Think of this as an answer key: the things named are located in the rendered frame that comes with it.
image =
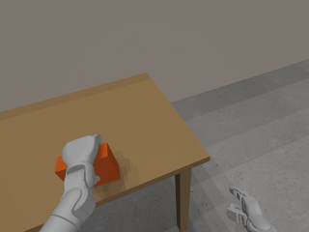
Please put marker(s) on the sponge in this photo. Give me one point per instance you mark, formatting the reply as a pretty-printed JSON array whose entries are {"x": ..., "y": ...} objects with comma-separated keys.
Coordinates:
[{"x": 105, "y": 166}]

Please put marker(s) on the robot right forearm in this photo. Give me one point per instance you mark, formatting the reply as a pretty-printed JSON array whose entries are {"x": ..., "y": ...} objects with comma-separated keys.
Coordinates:
[{"x": 258, "y": 223}]

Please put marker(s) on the table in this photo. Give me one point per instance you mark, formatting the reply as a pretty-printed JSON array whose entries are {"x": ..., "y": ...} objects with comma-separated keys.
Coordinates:
[{"x": 148, "y": 138}]

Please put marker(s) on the robot left hand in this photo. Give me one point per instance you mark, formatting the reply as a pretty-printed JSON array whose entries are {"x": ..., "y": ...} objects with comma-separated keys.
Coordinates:
[{"x": 82, "y": 149}]

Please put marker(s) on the robot left forearm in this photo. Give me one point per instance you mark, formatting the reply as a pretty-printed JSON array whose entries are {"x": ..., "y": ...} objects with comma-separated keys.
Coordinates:
[{"x": 77, "y": 202}]

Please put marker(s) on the robot right hand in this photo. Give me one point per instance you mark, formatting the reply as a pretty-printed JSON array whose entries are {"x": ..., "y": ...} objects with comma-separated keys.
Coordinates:
[{"x": 249, "y": 206}]

